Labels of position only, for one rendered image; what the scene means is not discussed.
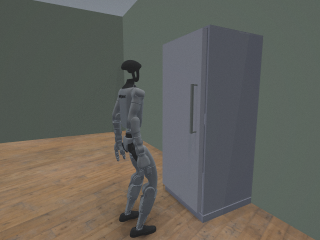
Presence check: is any right robot forearm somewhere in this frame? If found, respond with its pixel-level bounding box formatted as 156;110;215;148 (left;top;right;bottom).
129;117;146;156

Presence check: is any robot left upper arm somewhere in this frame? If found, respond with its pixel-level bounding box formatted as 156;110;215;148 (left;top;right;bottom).
112;89;121;121

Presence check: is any handle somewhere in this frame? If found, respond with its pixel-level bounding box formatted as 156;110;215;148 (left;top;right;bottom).
189;84;198;134

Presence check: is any robot right upper arm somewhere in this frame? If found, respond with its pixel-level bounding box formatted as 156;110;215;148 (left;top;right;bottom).
127;87;145;126

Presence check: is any robot left hand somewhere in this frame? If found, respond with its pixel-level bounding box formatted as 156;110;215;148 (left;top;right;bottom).
114;141;126;161

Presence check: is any left robot foot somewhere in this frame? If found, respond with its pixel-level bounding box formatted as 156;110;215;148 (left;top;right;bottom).
119;210;139;222

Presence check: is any left robot forearm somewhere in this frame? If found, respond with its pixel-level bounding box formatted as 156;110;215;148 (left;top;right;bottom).
112;118;123;143

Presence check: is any robot right hand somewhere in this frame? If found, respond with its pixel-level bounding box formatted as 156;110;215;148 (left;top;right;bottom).
137;154;152;180

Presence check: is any fridge door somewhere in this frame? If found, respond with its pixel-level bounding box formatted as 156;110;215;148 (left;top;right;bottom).
162;28;208;213

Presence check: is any humanoid robot torso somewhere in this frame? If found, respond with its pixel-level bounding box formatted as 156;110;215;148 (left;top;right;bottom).
119;84;144;153

